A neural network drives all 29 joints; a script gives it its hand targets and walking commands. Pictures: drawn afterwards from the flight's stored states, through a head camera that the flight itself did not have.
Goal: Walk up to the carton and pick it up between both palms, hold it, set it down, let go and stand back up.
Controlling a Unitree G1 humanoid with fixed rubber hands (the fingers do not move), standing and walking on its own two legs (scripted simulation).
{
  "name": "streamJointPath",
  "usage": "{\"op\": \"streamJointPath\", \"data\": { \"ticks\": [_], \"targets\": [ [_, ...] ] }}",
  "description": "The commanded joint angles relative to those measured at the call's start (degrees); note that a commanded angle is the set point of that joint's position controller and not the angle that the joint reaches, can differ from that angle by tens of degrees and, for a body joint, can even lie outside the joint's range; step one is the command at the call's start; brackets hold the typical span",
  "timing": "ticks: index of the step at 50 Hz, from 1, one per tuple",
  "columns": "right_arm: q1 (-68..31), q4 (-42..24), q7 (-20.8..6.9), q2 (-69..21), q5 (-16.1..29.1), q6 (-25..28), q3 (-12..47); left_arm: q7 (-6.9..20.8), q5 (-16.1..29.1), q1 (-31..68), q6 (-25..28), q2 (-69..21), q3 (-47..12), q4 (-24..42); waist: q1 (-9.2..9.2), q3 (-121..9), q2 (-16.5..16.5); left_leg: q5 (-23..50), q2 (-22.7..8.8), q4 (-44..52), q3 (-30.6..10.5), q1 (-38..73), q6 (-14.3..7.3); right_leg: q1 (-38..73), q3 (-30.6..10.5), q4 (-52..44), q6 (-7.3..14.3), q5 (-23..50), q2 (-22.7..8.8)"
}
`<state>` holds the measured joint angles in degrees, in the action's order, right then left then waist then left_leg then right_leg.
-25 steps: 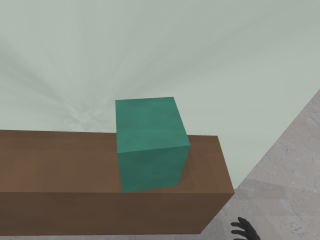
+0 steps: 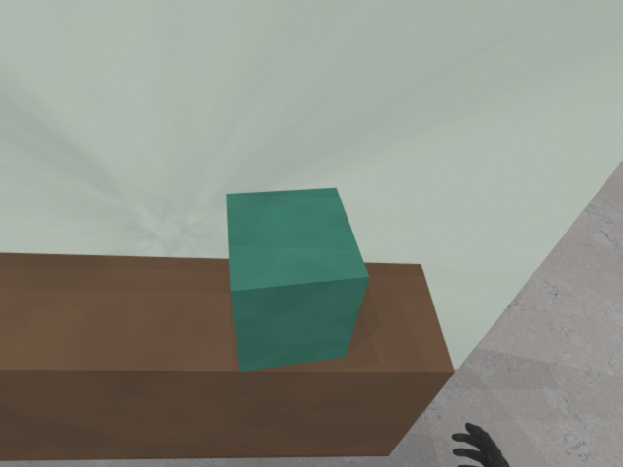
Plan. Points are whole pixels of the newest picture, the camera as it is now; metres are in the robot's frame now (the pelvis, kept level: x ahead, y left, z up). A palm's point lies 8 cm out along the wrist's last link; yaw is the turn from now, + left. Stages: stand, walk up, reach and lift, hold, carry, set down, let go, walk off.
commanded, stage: stand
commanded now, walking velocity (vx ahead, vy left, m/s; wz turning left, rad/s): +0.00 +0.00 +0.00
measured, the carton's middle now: (288, 279) +0.46 +0.03 -0.08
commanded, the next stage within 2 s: none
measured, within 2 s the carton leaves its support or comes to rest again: neither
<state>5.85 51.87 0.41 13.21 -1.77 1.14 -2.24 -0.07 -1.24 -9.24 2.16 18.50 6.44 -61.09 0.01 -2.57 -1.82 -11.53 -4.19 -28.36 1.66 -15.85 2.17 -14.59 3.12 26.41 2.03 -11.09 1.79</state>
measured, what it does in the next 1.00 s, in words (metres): stands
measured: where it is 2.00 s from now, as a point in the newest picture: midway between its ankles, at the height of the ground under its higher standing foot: outside the picture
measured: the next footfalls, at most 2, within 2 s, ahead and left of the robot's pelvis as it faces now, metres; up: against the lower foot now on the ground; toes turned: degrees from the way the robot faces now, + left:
none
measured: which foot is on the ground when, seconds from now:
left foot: down 0.00-1.00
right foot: down 0.00-1.00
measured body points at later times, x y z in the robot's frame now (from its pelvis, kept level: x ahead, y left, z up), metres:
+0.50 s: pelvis +0.00 +0.00 +0.00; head -0.02 +0.02 +0.45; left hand +0.10 +0.30 -0.13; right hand +0.15 -0.26 -0.10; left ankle +0.04 +0.14 -0.74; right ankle +0.04 -0.10 -0.74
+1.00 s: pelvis +0.00 +0.00 +0.00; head -0.02 +0.01 +0.45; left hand +0.10 +0.30 -0.13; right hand +0.15 -0.26 -0.10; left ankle +0.04 +0.14 -0.74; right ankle +0.04 -0.10 -0.74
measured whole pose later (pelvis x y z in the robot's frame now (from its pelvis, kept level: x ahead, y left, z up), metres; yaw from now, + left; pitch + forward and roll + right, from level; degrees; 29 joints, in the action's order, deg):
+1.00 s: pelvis +0.00 +0.00 +0.00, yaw +0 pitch -1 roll -1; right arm 5.9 51.9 0.4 13.5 -1.8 1.1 -2.2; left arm 0.0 -1.2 -7.4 2.2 18.9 6.4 -62.1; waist 0.3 -2.6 -1.1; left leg -11.6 -4.2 -28.4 1.7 -15.8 2.1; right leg -14.6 3.1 26.4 2.0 -11.1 1.8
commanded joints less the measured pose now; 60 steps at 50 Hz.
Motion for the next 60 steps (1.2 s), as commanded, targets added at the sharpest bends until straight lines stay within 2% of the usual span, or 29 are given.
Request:
{"op": "streamJointPath", "data": {
  "ticks": [1,2,3,4,11,13,14,16,17,20,22,26,32,33,34,36,37,38,39,42,44,46,48,49,51,53,57,59,60],
  "targets": [
    [-1.15,-0.91,0.22,13.93,-0.33,0.14,-1.85,-0.17,-1.00,6.57,1.47,12.74,-0.50,3.24,0.64,0.55,5.52,-2.21,-3.40,6.94,-4.30,3.99,-3.08,-1.28,-10.97,-12.99,0.41,-9.63,-10.10],
    [0.65,-0.75,0.30,14.63,-0.51,0.44,-1.83,0.13,-0.88,5.44,1.65,10.60,-0.65,4.12,0.29,-0.32,8.64,-6.46,-2.73,6.66,-4.26,2.82,-3.67,-0.09,-10.63,-12.54,0.25,-10.56,-9.70],
    [0.82,-0.22,-0.08,12.56,-0.39,0.77,-1.32,-0.26,-1.36,5.73,1.45,12.64,-0.40,2.65,1.10,1.17,5.56,-3.90,-2.57,6.32,-4.15,2.18,-3.16,0.74,-10.53,-12.48,0.23,-10.72,-9.20],
    [0.26,-0.13,0.44,14.30,-0.87,0.49,-1.70,0.08,-0.94,3.30,1.67,11.40,-0.63,2.75,-0.59,1.03,10.58,-3.55,-3.24,6.68,-4.75,4.05,-3.72,-0.15,-11.97,-12.19,0.64,-9.32,-10.79],
    [-0.05,-0.27,-0.39,13.35,0.06,0.61,-1.63,0.36,-0.72,5.55,1.52,12.81,-0.71,3.18,0.46,-0.61,6.67,-3.79,-2.79,5.54,-4.24,4.08,-3.32,0.14,-11.56,-12.70,0.34,-12.28,-10.74],
    [-1.44,-0.64,-0.55,14.89,-0.34,0.57,-2.27,0.23,-0.65,2.59,1.68,13.19,-0.03,2.66,-0.53,-1.70,9.73,-0.89,-2.43,5.04,-3.47,4.67,-3.12,0.53,-11.40,-12.26,-0.02,-7.69,-10.50],
    [-0.14,-1.06,0.20,15.51,-0.60,1.07,-2.14,0.56,-0.63,4.31,1.48,11.64,-0.68,2.51,0.52,0.07,8.43,-3.80,-2.25,5.26,-3.48,4.12,-3.62,-0.38,-10.46,-11.62,0.13,-9.91,-10.21],
    [-0.98,-1.27,0.04,14.50,-0.36,0.98,-1.67,0.27,-0.81,4.74,1.59,12.74,-0.49,2.88,-0.76,0.01,9.09,-1.88,-2.63,5.71,-4.02,2.14,-3.49,2.20,-11.91,-11.95,0.59,-5.19,-10.98],
    [1.23,-0.59,-0.07,13.83,0.30,1.06,-1.71,0.45,-0.79,4.95,1.64,12.10,-0.53,2.88,1.14,-0.67,6.31,-1.75,-2.96,5.54,-4.42,3.99,-3.49,1.35,-10.37,-11.24,0.73,-6.45,-9.61],
    [-0.48,-1.19,-0.10,14.47,-0.38,0.71,-1.99,0.27,-0.85,3.89,1.50,13.22,-0.17,2.44,-0.03,1.24,11.01,-2.38,-2.41,5.73,-4.39,1.55,-3.93,2.13,-11.21,-11.88,0.40,-7.43,-10.67],
    [0.08,0.01,-0.05,14.09,-0.40,0.68,-1.33,0.40,-1.39,5.24,1.45,12.36,-0.57,2.39,0.84,0.90,6.83,-3.43,-3.07,5.78,-4.03,1.86,-3.59,1.42,-10.41,-11.85,0.40,-8.40,-9.95],
    [-0.04,-1.29,0.02,15.37,0.00,0.98,-1.71,0.34,-0.03,3.50,1.44,11.71,-1.18,2.80,-0.45,-1.81,8.48,-1.49,-2.70,6.13,-5.44,2.76,-3.86,4.41,-9.71,-10.94,0.74,-2.66,-10.40],
    [-0.70,-0.96,0.18,13.18,0.01,1.31,-1.27,0.28,-0.47,5.18,1.75,11.78,-0.57,2.64,0.91,-1.83,10.44,-2.08,-3.08,6.33,-4.94,2.95,-3.59,3.88,-10.76,-10.25,1.05,-0.26,-10.28],
    [-1.06,-1.08,0.31,15.66,-0.31,1.11,-1.85,0.76,-0.41,4.42,1.69,13.15,-0.65,2.42,0.44,-1.66,8.61,-0.92,-3.05,6.15,-4.26,3.24,-3.36,4.54,-10.10,-10.07,0.81,-1.34,-10.46],
    [-1.02,-1.20,0.70,16.40,-0.36,0.81,-2.05,0.42,-0.33,6.35,1.26,11.17,-1.13,2.52,0.82,0.39,11.58,0.19,-2.60,6.13,-4.31,2.52,-3.02,2.74,-10.53,-10.72,0.91,-0.85,-11.22],
    [0.42,-0.45,0.24,15.62,-0.19,0.98,-2.49,0.13,-0.40,4.27,1.55,12.25,-0.94,2.26,0.19,-2.13,8.34,1.30,-3.35,6.79,-4.76,3.79,-2.95,4.13,-9.40,-8.97,0.93,1.32,-10.12],
    [-1.40,-1.23,0.17,16.04,-0.46,1.12,-2.22,0.46,0.22,2.88,1.66,10.36,-1.22,2.37,-0.84,-1.80,12.26,-0.46,-3.10,6.03,-3.99,3.44,-2.98,4.05,-9.93,-9.80,0.77,0.88,-10.94],
    [-0.36,-0.30,0.39,16.06,-0.23,0.69,-2.51,0.30,-0.47,4.44,1.94,12.18,-1.04,1.45,-0.17,-0.33,6.74,-1.03,-2.98,6.18,-3.68,3.76,-2.91,2.70,-10.42,-11.23,-0.19,-0.66,-10.78],
    [-0.60,-1.06,0.15,15.58,0.13,1.04,-2.36,0.32,-0.08,5.42,1.45,10.91,-1.28,1.87,0.80,-0.64,9.98,-0.96,-2.50,5.22,-3.13,4.19,-2.52,2.47,-12.60,-12.14,0.84,-0.91,-11.40],
    [-0.45,-0.86,-0.09,14.08,0.02,0.59,-1.74,0.65,-0.58,4.44,1.38,12.47,-0.54,1.94,-0.15,-0.67,6.70,-4.16,-2.54,6.08,-3.62,3.89,-3.16,1.74,-11.60,-12.56,0.77,-10.98,-10.85],
    [-2.31,-1.48,-0.32,13.61,-0.04,0.85,-1.66,0.50,-0.59,5.20,1.57,12.24,-0.45,2.54,-0.63,-0.36,9.61,-3.36,-2.65,6.13,-3.93,3.44,-3.33,1.99,-11.43,-13.19,-0.19,-9.73,-10.98],
    [0.91,-0.30,0.23,14.85,-0.25,0.54,-1.87,0.61,-0.53,6.64,1.28,11.42,-0.80,3.22,1.41,1.05,5.43,-2.84,-2.62,5.90,-3.85,3.19,-3.38,0.50,-11.44,-13.33,0.79,-10.06,-10.75],
    [-0.42,-0.60,0.05,14.72,-0.29,0.64,-2.31,0.10,-0.76,4.76,1.67,12.72,-0.63,2.46,0.90,0.24,10.57,-2.68,-3.08,6.35,-4.17,3.36,-3.80,0.77,-10.97,-13.16,0.10,-7.75,-10.15],
    [0.94,-0.16,0.27,15.93,-0.52,0.93,-2.52,0.35,-0.55,5.02,1.72,11.89,-0.71,1.72,1.86,1.71,8.68,-4.16,-3.12,6.79,-5.48,2.71,-4.00,-0.14,-11.63,-12.81,0.96,-9.54,-11.14],
    [-0.55,-1.38,0.27,14.68,-0.26,0.20,-1.81,0.55,-0.59,5.43,1.81,12.60,-0.91,3.07,0.04,0.76,7.32,-2.42,-2.62,6.39,-4.05,2.65,-3.53,1.97,-11.14,-12.25,0.12,-9.15,-10.74],
    [1.38,0.17,0.23,16.41,0.04,0.43,-2.17,0.46,-0.65,4.84,1.78,11.95,-0.66,2.50,-0.29,1.77,8.84,-1.59,-2.36,5.45,-4.31,1.63,-3.68,1.42,-12.96,-12.57,0.70,-7.96,-12.37],
    [-1.28,-1.51,0.18,15.41,-0.18,0.22,-2.13,0.35,-0.92,4.30,1.37,13.27,-0.29,2.37,0.06,1.26,9.57,-2.50,-2.33,7.11,-3.85,2.66,-2.72,2.09,-10.08,-12.14,0.23,-6.50,-10.12],
    [-0.95,-0.22,0.16,13.96,0.03,0.17,-1.97,-0.29,-0.92,4.44,1.72,14.55,0.20,2.32,-0.94,-1.21,10.46,-3.25,-1.85,5.94,-3.05,2.63,-3.10,4.16,-13.71,-13.37,-1.37,-7.83,-13.11],
    [-1.09,-0.80,0.74,14.28,-0.28,0.45,-1.90,-0.14,-0.95,7.07,1.41,14.36,0.23,2.57,0.37,0.63,6.63,-0.73,-2.49,5.87,-3.43,2.86,-2.54,2.27,-11.90,-13.07,0.16,-7.76,-11.56]
  ]
}}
